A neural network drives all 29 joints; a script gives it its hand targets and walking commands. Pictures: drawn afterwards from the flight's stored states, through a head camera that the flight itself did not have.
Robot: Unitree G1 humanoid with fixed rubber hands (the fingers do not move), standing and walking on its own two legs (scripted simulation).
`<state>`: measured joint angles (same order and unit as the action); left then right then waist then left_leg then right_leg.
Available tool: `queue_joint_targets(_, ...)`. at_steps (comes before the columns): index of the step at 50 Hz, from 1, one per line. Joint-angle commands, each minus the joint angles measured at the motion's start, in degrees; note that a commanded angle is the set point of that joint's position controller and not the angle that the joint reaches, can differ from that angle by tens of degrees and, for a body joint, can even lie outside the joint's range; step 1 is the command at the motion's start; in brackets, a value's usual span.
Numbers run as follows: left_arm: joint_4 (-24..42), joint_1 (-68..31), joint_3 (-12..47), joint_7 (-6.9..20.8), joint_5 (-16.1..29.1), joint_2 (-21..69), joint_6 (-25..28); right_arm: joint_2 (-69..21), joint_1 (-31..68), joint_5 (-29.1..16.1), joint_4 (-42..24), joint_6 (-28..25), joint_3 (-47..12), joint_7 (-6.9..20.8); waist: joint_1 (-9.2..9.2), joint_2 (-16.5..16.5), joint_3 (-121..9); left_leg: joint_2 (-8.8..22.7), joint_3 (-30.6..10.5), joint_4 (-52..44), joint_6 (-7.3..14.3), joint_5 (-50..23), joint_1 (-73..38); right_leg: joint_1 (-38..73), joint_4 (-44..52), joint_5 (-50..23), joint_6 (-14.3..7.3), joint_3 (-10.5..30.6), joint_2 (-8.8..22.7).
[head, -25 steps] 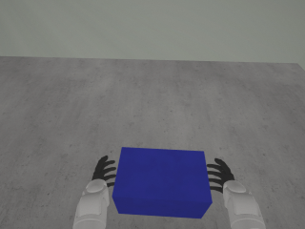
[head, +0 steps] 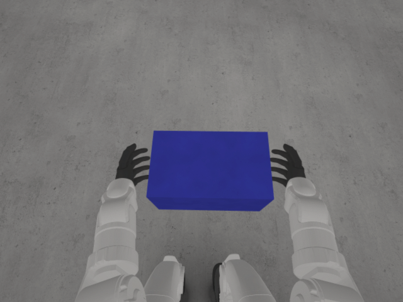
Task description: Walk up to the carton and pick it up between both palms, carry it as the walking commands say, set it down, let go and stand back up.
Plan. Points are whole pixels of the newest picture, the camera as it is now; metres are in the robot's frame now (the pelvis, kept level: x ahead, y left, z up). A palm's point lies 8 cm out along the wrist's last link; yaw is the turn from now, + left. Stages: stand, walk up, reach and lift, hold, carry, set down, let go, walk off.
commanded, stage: set down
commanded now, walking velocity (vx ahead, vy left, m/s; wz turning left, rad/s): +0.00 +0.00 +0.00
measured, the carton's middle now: (209, 173) +0.40 +0.00 -0.12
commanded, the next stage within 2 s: none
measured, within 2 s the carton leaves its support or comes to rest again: neither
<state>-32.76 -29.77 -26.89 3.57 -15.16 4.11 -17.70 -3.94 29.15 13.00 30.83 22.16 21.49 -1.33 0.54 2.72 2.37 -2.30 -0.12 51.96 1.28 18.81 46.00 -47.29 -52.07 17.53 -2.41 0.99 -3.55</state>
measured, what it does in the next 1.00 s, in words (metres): lowers itself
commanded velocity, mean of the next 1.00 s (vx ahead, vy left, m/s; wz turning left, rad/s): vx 0.00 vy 0.00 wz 0.00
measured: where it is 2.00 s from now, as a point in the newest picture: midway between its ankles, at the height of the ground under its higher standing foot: outside the picture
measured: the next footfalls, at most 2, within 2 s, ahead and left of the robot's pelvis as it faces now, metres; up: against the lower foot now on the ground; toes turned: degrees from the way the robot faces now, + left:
none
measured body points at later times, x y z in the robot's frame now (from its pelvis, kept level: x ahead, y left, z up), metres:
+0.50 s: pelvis +0.01 +0.03 -0.06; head +0.18 +0.02 +0.36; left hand +0.41 +0.18 -0.13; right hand +0.38 -0.18 -0.14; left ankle +0.06 +0.11 -0.68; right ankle +0.08 -0.09 -0.68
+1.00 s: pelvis -0.03 +0.02 -0.15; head +0.19 +0.02 +0.24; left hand +0.42 +0.18 -0.22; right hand +0.40 -0.17 -0.23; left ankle +0.06 +0.11 -0.68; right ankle +0.08 -0.09 -0.68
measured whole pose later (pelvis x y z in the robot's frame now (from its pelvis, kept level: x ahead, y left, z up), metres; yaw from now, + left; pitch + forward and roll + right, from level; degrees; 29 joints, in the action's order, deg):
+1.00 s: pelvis -0.03 +0.02 -0.15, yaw +2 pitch +36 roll -1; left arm -40.2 -46.1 -20.6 -6.6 -5.0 -1.1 -16.7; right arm 3.9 44.6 7.9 42.6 16.6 22.9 -1.4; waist 1.9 -2.2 -8.7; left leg -4.5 0.4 87.5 2.3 26.4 97.2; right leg -97.1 -86.5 25.6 -0.9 -1.1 -1.5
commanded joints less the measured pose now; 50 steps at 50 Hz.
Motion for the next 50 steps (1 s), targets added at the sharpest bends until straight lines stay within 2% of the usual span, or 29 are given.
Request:
queue_joint_targets(1,3.3,-35.7,32.4,15.3,7.4,45.6,1.7,-57.4,34.0,-10.8,-0.1,-4.0,-32.3,15.6,-4.18,-4.5,-46.8,-3.7,-3.1,-0.6,1.9,-5.4,-2.8,20.6,4.2,-6.7,1.6,9.2,0.9)
queue_joint_targets(2,3.8,-39.6,36.0,15.0,9.8,48.6,1.7,-56.1,36.5,-11.5,-1.6,-4.9,-31.6,16.0,-1.57,-8.1,-49.1,-2.7,-4.3,-1.5,1.5,-6.7,-5.9,15.4,2.6,-7.3,1.3,6.7,-0.1)
queue_joint_targets(6,0.8,-36.6,38.4,14.5,11.6,53.0,0.2,-52.5,39.2,-11.3,-4.8,-5.4,-31.3,16.1,0.03,-11.6,-51.4,-3.5,-4.8,0.4,0.0,-9.4,-6.9,10.8,-1.1,-9.1,0.4,4.1,-1.2)
queue_joint_targets(8,1.4,-34.2,39.9,14.5,11.6,54.3,-0.1,-52.3,37.7,-11.3,-7.4,-6.0,-31.8,15.6,2.34,-8.2,-56.2,-3.6,-4.3,3.3,-0.7,-11.5,-5.9,12.2,-1.2,-11.4,-0.2,4.9,-1.8)
queue_joint_targets(9,-0.7,-35.2,38.3,13.7,12.4,56.1,0.2,-49.8,40.1,-12.2,-6.8,-6.2,-31.3,15.7,2.02,-10.6,-53.2,-3.6,-5.4,3.3,-0.5,-10.1,-5.2,7.5,-3.7,-9.2,-0.2,4.4,-1.3)
queue_joint_targets(10,0.0,-35.2,39.4,13.5,13.0,57.5,0.0,-50.4,40.2,-11.6,-8.3,-6.1,-31.6,15.9,3.86,-7.1,-55.4,-3.4,-5.9,3.9,-0.8,-10.7,-6.6,5.9,-4.1,-9.3,-0.8,3.2,-2.4)
queue_joint_targets(11,-1.3,-35.7,38.1,13.0,12.5,56.4,0.8,-49.5,42.5,-11.4,-8.4,-7.0,-30.1,16.1,3.28,-9.5,-57.1,-3.2,-5.9,5.0,-0.7,-10.9,-5.2,3.1,-5.8,-9.8,-0.9,3.8,-2.1)
queue_joint_targets(12,-2.9,-31.1,36.4,12.7,11.6,55.3,0.4,-47.8,38.7,-9.9,-6.9,-6.5,-30.1,16.1,3.64,-7.3,-54.0,-4.0,-5.8,5.4,-0.9,-12.2,-2.6,3.5,-5.1,-11.0,-1.0,4.3,-1.8)
queue_joint_targets(13,-1.4,-32.7,39.3,12.4,13.3,58.1,0.9,-49.1,34.4,-9.6,-4.5,-6.2,-29.7,16.1,7.12,-5.8,-55.4,-3.6,-7.3,5.5,-1.2,-14.2,-5.0,1.5,-6.3,-13.4,-1.0,3.5,-2.5)
queue_joint_targets(14,-1.8,-30.9,37.0,12.2,12.2,55.2,1.4,-48.9,36.1,-8.8,-6.2,-6.8,-29.6,15.7,4.83,-4.9,-55.8,-4.9,-5.6,7.0,-1.2,-14.9,0.3,2.6,-6.8,-14.0,-0.8,3.6,-2.3)
queue_joint_targets(16,-2.7,-30.2,35.6,11.6,13.1,54.6,1.4,-46.2,31.4,-7.5,-1.9,-6.2,-27.9,16.1,6.79,0.1,-51.7,-3.7,-7.6,6.4,-0.6,-15.2,0.9,-2.1,-7.0,-14.1,-0.1,3.1,-2.8)
queue_joint_targets(17,-4.7,-29.3,34.8,10.8,12.1,55.3,1.2,-45.6,34.8,-8.7,-2.0,-6.7,-27.6,16.4,4.35,-3.2,-51.5,-3.9,-7.6,7.3,-1.0,-12.6,1.5,-3.4,-9.0,-10.1,-0.8,3.2,-2.1)
queue_joint_targets(18,-5.7,-30.6,31.8,10.1,10.6,51.1,1.7,-44.9,36.7,-8.8,1.1,-6.5,-27.6,17.1,1.87,-0.8,-46.0,-3.3,-7.5,8.0,-0.6,-12.1,3.5,-10.2,-9.5,-8.0,-0.5,3.0,-2.5)
queue_joint_targets(19,-4.7,-30.1,32.2,10.1,11.1,51.4,1.5,-46.9,32.0,-7.2,1.5,-6.0,-27.7,16.8,3.79,2.5,-47.9,-3.8,-6.8,8.6,-0.6,-12.3,5.7,-5.4,-7.6,-8.9,-0.5,3.6,-2.3)
queue_joint_targets(23,-3.0,-26.7,33.4,8.3,10.0,49.6,3.2,-49.4,36.0,-11.6,-2.0,-7.4,-32.7,17.8,-3.94,1.8,-57.6,-4.1,-7.3,11.3,-0.1,-20.5,2.4,-9.9,-13.6,-14.9,1.1,2.6,-3.1)
queue_joint_targets(25,1.2,-31.0,36.7,7.2,12.5,49.0,4.7,-47.7,39.0,-14.1,-6.4,-9.2,-35.8,18.1,-3.57,2.9,-65.4,-3.6,-8.4,13.5,-0.2,-26.9,-2.2,-12.5,-14.2,-18.8,1.4,2.5,-3.7)
queue_joint_targets(26,3.0,-31.8,37.3,6.6,12.5,49.2,4.8,-48.3,37.7,-14.2,-2.9,-8.9,-34.7,17.9,-2.85,-0.3,-66.4,-3.8,-7.9,14.1,-0.6,-26.1,-1.5,-13.8,-15.5,-17.2,0.9,2.4,-3.5)
queue_joint_targets(31,6.5,-37.3,41.5,4.3,15.8,48.4,5.8,-45.2,43.9,-18.0,-6.2,-10.7,-38.3,16.8,-5.45,-3.6,-71.9,-3.8,-7.3,18.4,-1.1,-26.2,-2.0,-20.9,-20.1,-13.9,1.6,1.6,-4.4)
queue_joint_targets(33,3.1,-37.4,41.5,5.1,16.9,49.8,4.8,-44.6,46.2,-19.0,-9.2,-10.6,-39.0,15.5,-2.52,-3.7,-72.4,-5.3,-5.1,19.9,-1.2,-17.9,3.6,-17.9,-19.4,-11.6,1.8,1.7,-4.1)
queue_joint_targets(37,4.6,-47.9,44.7,5.6,19.0,51.0,3.1,-40.5,46.0,-15.6,-1.0,-9.8,-31.1,14.4,3.60,-10.0,-66.0,-4.2,-5.4,21.0,-2.8,-8.9,10.0,-24.5,-22.0,-5.4,-0.4,1.2,-3.7)
queue_joint_targets(38,0.5,-43.0,43.0,5.0,18.4,53.0,2.6,-43.1,44.6,-15.7,0.0,-9.0,-31.1,14.1,3.33,-8.4,-63.8,-4.3,-6.5,19.7,-2.1,-6.8,7.0,-25.8,-23.0,-3.4,0.6,-0.2,-3.8)
queue_joint_targets(39,-1.2,-47.6,43.3,5.8,18.3,53.2,1.5,-41.1,45.8,-13.4,1.7,-8.9,-27.7,14.2,7.12,-9.1,-61.4,-4.8,-6.2,20.2,-2.7,-3.6,11.0,-27.4,-21.9,-0.7,-0.4,0.4,-3.6)
queue_joint_targets(40,-0.3,-48.8,41.5,5.5,17.5,52.1,1.7,-41.8,42.2,-11.1,9.4,-8.1,-23.8,14.6,6.23,-10.3,-55.0,-4.5,-7.3,19.2,-3.2,-0.6,13.8,-31.4,-23.9,0.9,-0.7,-0.4,-3.6)
queue_joint_targets(41,-0.7,-51.2,42.0,5.8,18.3,52.3,1.0,-40.6,43.7,-10.4,7.3,-7.8,-23.1,14.4,8.73,-10.2,-56.5,-4.6,-6.6,20.3,-3.5,3.1,15.2,-29.5,-23.1,3.2,-1.1,0.1,-3.1)
queue_joint_targets(45,-6.0,-53.4,37.8,5.9,17.0,50.8,1.2,-40.3,53.0,-11.5,7.0,-8.3,-21.9,15.1,6.55,-8.7,-59.3,-5.1,-4.9,23.8,-2.8,1.8,19.7,-30.3,-25.5,2.0,-0.6,-0.5,-3.0)
queue_joint_targets(47,-3.8,-53.7,36.1,5.3,17.6,49.7,2.0,-41.8,56.9,-14.3,3.6,-8.1,-24.7,15.6,2.76,-8.6,-66.2,-5.4,-3.7,26.3,-2.6,0.3,19.7,-28.1,-27.3,0.5,-0.9,1.3,-2.9)
queue_joint_targets(48,-4.2,-53.3,35.5,4.8,17.5,48.6,2.7,-43.7,61.0,-16.1,1.8,-8.2,-27.9,15.1,0.28,-3.7,-68.3,-5.3,-4.0,27.5,-1.2,1.5,21.0,-27.7,-29.7,1.4,0.4,0.4,-3.2)
queue_joint_targets(49,-4.7,-55.3,34.9,4.9,17.5,47.6,2.4,-42.7,61.3,-15.7,2.1,-8.1,-27.0,14.8,1.29,-3.8,-66.8,-5.6,-2.6,29.8,-1.6,-0.6,24.9,-27.4,-28.7,0.1,0.2,1.6,-3.4)
queue_joint_targets(50,-5.9,-56.7,32.0,4.8,17.1,45.4,2.8,-44.8,63.9,-17.7,1.9,-7.4,-29.9,14.8,-3.48,-2.4,-69.3,-5.9,-1.5,29.8,-0.5,1.9,26.8,-24.6,-29.0,2.4,1.0,2.4,-3.1)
